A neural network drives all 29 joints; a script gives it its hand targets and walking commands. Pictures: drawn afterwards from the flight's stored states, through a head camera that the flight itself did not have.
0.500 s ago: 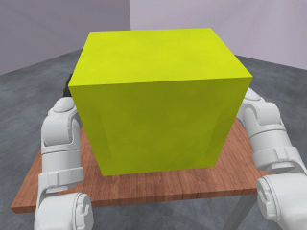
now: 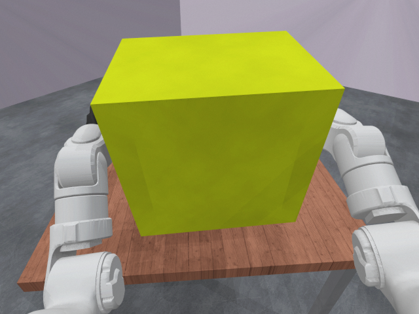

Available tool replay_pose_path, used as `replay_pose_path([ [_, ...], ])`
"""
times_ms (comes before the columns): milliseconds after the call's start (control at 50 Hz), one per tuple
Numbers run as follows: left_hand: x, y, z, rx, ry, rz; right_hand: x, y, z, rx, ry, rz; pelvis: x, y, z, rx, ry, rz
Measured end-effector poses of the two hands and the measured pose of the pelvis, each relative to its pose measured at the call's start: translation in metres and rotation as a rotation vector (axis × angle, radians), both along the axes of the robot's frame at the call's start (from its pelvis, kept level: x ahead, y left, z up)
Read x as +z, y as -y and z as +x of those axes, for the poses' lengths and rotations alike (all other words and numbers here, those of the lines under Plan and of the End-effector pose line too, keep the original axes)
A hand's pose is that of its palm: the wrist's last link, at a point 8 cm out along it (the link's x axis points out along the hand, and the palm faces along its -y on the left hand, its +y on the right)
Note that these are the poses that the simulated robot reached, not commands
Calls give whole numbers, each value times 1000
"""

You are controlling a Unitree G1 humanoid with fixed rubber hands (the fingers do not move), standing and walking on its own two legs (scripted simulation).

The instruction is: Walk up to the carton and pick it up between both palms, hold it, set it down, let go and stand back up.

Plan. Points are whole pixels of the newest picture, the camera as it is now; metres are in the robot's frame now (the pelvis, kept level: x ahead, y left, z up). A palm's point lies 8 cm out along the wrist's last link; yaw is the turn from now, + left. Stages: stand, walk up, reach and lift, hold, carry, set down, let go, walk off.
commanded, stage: hold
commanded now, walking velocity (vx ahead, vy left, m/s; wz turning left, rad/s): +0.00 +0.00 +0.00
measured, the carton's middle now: (212, 134) +0.38 +0.01 +0.23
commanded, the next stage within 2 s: none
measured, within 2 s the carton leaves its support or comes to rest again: neither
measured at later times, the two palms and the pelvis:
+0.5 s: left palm (98, 127) +0.35 +0.21 +0.26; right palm (322, 111) +0.37 -0.18 +0.28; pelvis +0.00 +0.00 +0.00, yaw +0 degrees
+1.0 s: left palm (100, 129) +0.35 +0.20 +0.25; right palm (323, 114) +0.37 -0.19 +0.27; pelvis +0.00 +0.00 +0.00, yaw +0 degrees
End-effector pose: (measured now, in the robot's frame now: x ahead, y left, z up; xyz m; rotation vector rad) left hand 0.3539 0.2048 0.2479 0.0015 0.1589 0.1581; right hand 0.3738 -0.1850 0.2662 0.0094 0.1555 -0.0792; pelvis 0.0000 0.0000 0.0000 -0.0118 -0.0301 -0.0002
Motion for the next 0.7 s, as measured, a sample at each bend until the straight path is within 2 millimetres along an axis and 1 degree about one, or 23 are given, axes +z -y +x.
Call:
replay_pose_path([
  [160,1,0,-2,-1,-5,0,2,0,-2,-1,-6,0,0,-1,-1,-3,-4,-2],
  [400,8,0,-1,-3,-7,-6,11,0,-2,-5,-9,1,0,-3,-3,-6,-8,-3],
  [700,7,0,1,-2,-12,7,11,-1,1,-1,-14,-3,0,-4,-1,-4,-17,-4],
])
